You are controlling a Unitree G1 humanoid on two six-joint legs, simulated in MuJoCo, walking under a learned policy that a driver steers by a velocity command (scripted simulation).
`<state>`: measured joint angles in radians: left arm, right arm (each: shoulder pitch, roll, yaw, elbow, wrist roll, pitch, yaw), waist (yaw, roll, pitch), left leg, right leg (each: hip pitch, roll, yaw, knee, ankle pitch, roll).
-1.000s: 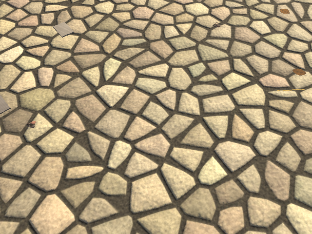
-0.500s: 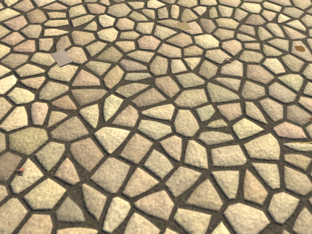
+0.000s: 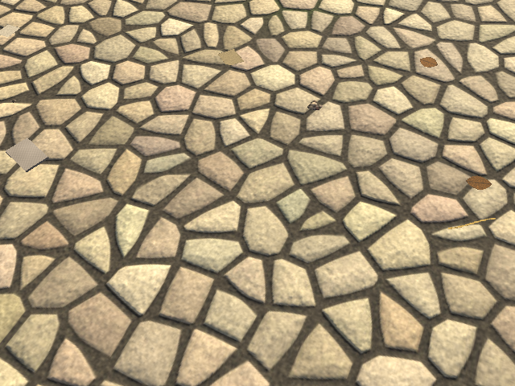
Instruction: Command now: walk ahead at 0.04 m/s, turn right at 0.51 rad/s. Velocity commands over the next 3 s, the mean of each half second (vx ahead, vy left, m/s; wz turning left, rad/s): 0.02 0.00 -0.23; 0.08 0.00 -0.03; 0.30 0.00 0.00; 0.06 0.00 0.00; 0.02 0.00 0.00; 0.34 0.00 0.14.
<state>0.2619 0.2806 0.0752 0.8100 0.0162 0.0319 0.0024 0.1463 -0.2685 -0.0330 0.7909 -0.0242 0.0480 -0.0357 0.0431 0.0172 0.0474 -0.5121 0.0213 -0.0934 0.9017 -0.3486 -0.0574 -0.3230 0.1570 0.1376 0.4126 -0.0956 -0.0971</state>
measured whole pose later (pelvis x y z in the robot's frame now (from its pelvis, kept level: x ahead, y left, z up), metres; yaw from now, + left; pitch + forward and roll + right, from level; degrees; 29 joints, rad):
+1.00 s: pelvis +0.03 +0.05 +0.00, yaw -6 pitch -1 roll -1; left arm 0.34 0.24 0.04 1.11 0.02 0.00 0.02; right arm 0.28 -0.24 -0.02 1.02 -0.03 -0.01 0.01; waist 0.01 -0.01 -0.01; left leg -0.28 -0.02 0.03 0.68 -0.42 0.07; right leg -0.07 0.03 0.07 0.38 -0.29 -0.04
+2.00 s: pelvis +0.29 +0.06 +0.00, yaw -5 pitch -1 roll +0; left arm 0.28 0.16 0.00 1.09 0.01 -0.01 0.03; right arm 0.31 -0.13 0.01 1.14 -0.01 -0.01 -0.04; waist 0.02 -0.02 0.01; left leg -0.15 0.00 0.00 0.42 -0.24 0.01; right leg -0.21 0.05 -0.08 0.38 -0.15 -0.08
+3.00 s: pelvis +0.48 +0.00 +0.01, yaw +0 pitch +0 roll +0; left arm 0.40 0.15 0.04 1.06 0.02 -0.10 0.02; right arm 0.26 -0.20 -0.06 1.01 -0.03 -0.04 0.02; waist 0.00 0.03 0.02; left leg -0.54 0.04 0.01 1.11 -0.21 0.09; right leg -0.05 0.03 -0.17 0.31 -0.27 -0.07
